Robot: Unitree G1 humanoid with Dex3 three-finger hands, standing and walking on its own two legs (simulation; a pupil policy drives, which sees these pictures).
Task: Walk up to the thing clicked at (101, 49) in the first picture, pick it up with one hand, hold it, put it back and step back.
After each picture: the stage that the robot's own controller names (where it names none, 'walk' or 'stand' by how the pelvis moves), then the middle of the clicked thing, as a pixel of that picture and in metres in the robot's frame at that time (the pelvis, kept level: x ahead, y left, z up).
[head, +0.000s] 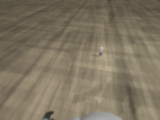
stand; (100, 52) +1.48 -0.19 -0.65
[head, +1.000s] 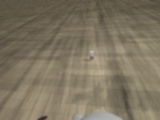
walk; (91, 56) +1.36 +0.13 -0.63
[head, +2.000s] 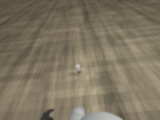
walk; (78, 70) +0.86 +0.30 -0.65
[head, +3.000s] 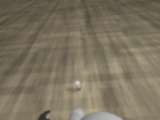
walk; (78, 86) +0.56 +0.24 -0.64
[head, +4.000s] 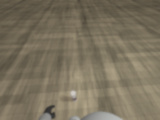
stand; (73, 96) +0.42 +0.22 -0.65
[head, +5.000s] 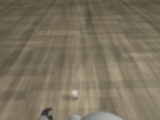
stand; (75, 95) +0.40 +0.20 -0.64
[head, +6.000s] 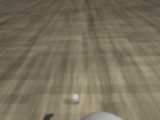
stand; (76, 99) +0.38 +0.22 -0.65
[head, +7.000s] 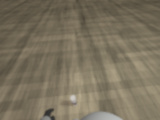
stand; (73, 100) +0.36 +0.23 -0.65
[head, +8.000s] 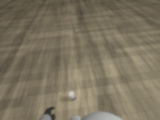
stand; (72, 96) +0.37 +0.26 -0.65
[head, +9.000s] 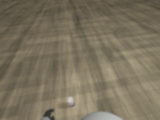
stand; (71, 102) +0.33 +0.26 -0.65
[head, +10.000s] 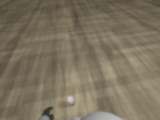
stand; (71, 101) +0.32 +0.25 -0.64
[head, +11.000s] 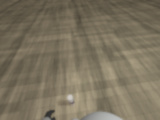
stand; (71, 100) +0.35 +0.26 -0.65
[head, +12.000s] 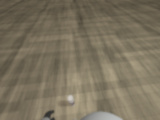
stand; (71, 101) +0.35 +0.25 -0.65
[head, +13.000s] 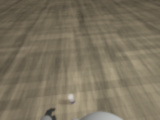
stand; (71, 99) +0.35 +0.25 -0.65
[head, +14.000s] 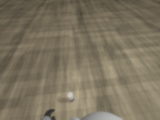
stand; (71, 97) +0.36 +0.25 -0.65
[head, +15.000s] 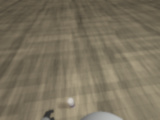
stand; (71, 103) +0.32 +0.24 -0.65
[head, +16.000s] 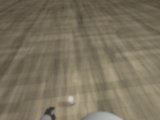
stand; (71, 101) +0.33 +0.24 -0.65
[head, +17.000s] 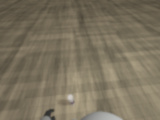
stand; (71, 100) +0.36 +0.25 -0.65
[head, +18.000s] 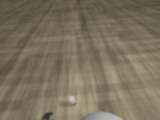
stand; (72, 101) +0.36 +0.23 -0.66
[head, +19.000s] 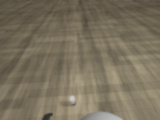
stand; (73, 101) +0.37 +0.24 -0.66
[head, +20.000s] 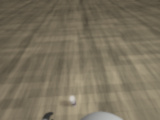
stand; (73, 101) +0.36 +0.24 -0.66
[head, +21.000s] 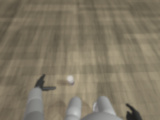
go down; (71, 81) +0.42 +0.21 -0.53
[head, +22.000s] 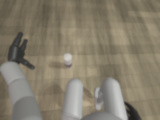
go down; (68, 62) +0.50 +0.19 -0.29
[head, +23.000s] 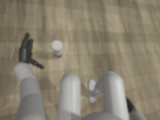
close in; (57, 51) +0.49 +0.21 -0.22
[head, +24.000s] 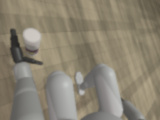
close; (32, 45) +0.50 +0.24 -0.18
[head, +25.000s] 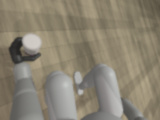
lift; (31, 49) +0.46 +0.23 -0.18
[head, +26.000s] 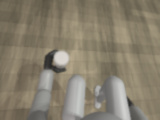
lift; (60, 63) +0.37 +0.23 -0.06
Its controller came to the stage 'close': yes
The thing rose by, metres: 0.53
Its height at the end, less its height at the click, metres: +0.53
